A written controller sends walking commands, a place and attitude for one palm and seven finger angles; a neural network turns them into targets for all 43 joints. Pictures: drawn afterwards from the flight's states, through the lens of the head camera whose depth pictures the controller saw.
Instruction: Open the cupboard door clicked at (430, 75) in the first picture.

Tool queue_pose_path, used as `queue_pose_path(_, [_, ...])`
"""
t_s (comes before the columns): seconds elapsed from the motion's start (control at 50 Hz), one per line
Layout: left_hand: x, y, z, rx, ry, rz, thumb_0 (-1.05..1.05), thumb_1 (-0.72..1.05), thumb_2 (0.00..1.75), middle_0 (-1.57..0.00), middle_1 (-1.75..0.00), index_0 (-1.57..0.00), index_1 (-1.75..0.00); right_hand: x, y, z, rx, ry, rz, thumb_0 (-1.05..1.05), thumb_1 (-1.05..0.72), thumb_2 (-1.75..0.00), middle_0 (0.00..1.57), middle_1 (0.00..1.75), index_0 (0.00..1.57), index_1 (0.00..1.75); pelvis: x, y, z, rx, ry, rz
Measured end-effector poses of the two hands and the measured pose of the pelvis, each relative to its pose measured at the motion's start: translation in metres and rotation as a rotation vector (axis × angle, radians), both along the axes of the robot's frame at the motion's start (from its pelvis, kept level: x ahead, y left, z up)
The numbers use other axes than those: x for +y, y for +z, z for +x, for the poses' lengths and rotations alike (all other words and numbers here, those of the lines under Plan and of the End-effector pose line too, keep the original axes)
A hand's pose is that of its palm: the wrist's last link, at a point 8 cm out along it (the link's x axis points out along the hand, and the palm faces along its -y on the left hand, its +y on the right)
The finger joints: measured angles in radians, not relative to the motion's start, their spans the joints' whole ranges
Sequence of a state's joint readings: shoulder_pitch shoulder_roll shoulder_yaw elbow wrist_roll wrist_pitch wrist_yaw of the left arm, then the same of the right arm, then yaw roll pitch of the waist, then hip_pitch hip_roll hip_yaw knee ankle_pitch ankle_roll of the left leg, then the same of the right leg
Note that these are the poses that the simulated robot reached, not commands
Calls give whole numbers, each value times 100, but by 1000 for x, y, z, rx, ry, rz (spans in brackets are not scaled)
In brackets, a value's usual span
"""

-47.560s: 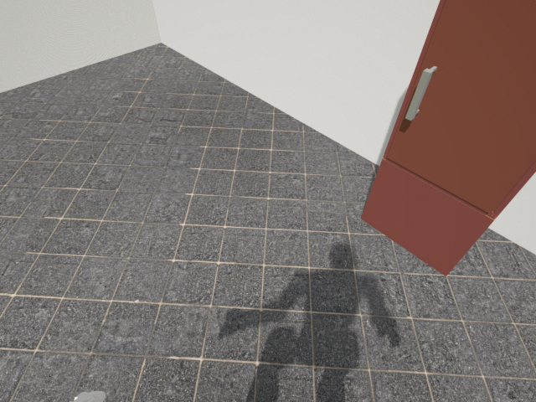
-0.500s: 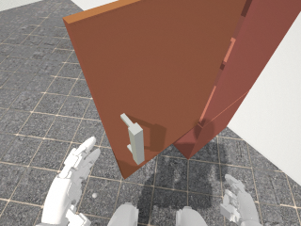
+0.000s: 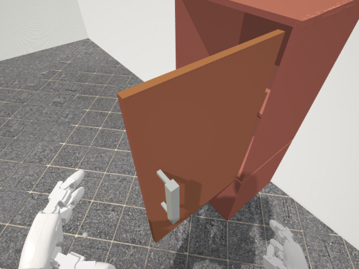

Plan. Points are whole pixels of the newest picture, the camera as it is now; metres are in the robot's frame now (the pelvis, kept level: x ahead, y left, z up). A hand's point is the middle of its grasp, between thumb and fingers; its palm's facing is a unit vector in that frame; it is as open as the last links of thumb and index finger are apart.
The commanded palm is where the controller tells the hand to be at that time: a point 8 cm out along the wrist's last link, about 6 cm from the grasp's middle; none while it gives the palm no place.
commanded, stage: draw the hand back to the body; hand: left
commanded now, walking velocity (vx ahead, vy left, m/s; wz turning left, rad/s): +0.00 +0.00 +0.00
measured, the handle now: (167, 197) +0.29 +0.06 +0.01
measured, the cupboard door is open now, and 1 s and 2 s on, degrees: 90 90 90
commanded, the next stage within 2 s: step back with the hand held close in 0.94 s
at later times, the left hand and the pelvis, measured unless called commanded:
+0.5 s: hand (31, 181) +0.20 +0.25 +0.20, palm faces +0.42 -0.81 -0.41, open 9.8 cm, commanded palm +0.15 +0.29 +0.22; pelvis +0.01 +0.00 +0.05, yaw -1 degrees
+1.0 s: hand (28, 172) +0.21 +0.25 +0.21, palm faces +0.45 -0.80 -0.39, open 7.5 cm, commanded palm +0.16 +0.28 +0.23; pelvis +0.01 -0.01 +0.05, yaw -1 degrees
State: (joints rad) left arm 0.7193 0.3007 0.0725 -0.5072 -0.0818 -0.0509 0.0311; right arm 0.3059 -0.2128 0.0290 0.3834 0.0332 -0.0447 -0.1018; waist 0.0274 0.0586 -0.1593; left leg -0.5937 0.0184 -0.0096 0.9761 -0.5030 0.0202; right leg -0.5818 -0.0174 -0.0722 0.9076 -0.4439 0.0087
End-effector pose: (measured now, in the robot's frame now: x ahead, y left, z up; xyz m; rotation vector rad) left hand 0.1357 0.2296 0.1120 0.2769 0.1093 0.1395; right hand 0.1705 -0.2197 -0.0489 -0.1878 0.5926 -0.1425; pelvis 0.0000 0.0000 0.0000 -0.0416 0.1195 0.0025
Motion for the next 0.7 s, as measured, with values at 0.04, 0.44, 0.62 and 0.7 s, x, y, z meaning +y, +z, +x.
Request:
queue_pose_path(0.04, [4, 7, -2, 16, 45, 34, -1, -28, 40, -16, -30, -16, -30, 3, 4, 0, 1, 1, 3, 1, -90, -90, 20, 30, 20, 30, 1, 6, 2, -17, -1, 3])
queue_pose_path(0.44, [47, 92, 19, -197, 225, 194, 1, 39, 68, -19, -30, -19, -31, 5, 27, 15, 3, 71, 2, 1, -90, -90, 20, 30, 20, 30, -2, 43, 14, -161, -7, 24])
queue_pose_path(0.62, [61, 125, 25, -309, 275, 241, 1, 69, 82, -20, -30, -20, -31, -6, 31, 20, 15, 71, -9, 1, -90, -90, 20, 30, 20, 30, -7, 50, 14, -188, -14, 26])
queue_pose_path(0.7, [59, 123, 27, -300, 278, 224, 1, 79, 86, -20, -30, -20, -31, -10, 31, 20, 27, 66, -3, 1, -90, -90, 20, 30, 20, 30, -8, 52, 14, -193, -19, 28])
